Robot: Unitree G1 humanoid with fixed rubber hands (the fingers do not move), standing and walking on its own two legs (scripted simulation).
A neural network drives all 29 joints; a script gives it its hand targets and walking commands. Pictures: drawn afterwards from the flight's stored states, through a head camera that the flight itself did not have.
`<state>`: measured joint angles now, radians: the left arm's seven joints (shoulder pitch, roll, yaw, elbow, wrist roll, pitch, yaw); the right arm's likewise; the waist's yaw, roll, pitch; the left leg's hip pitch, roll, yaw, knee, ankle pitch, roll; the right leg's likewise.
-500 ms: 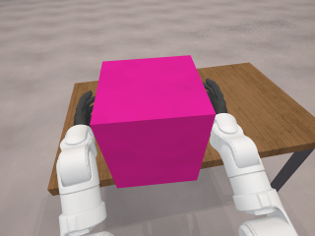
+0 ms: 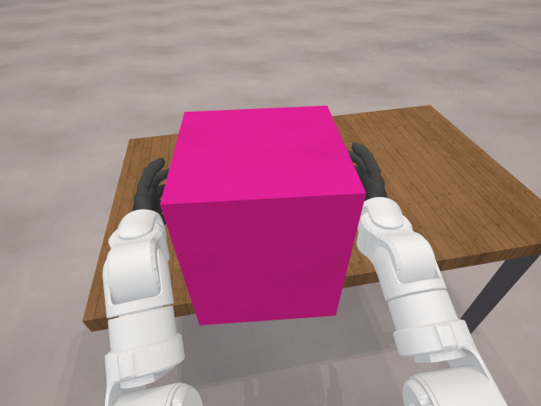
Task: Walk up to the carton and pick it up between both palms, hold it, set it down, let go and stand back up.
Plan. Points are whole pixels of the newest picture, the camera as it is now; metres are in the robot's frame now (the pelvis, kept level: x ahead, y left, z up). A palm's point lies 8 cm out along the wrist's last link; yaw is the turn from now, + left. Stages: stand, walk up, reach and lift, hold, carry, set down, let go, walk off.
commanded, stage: hold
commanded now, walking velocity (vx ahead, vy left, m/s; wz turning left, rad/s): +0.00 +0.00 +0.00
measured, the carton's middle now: (262, 217) +0.37 +0.01 +0.13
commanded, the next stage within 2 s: set down in 0.40 s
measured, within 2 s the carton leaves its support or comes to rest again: neither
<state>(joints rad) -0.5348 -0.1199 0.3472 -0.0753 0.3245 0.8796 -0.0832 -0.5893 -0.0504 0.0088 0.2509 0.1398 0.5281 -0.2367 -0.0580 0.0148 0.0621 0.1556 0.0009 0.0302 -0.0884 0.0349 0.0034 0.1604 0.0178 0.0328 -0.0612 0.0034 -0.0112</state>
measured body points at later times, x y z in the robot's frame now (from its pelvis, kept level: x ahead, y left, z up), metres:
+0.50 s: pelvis +0.00 +0.00 +0.00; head -0.01 -0.01 +0.45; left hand +0.35 +0.15 +0.18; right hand +0.37 -0.15 +0.18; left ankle +0.00 +0.12 -0.76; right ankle -0.01 -0.11 -0.76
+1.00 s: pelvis +0.01 +0.01 +0.00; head +0.00 +0.00 +0.45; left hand +0.39 +0.16 +0.15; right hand +0.39 -0.15 +0.16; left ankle +0.00 +0.12 -0.76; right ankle -0.01 -0.11 -0.76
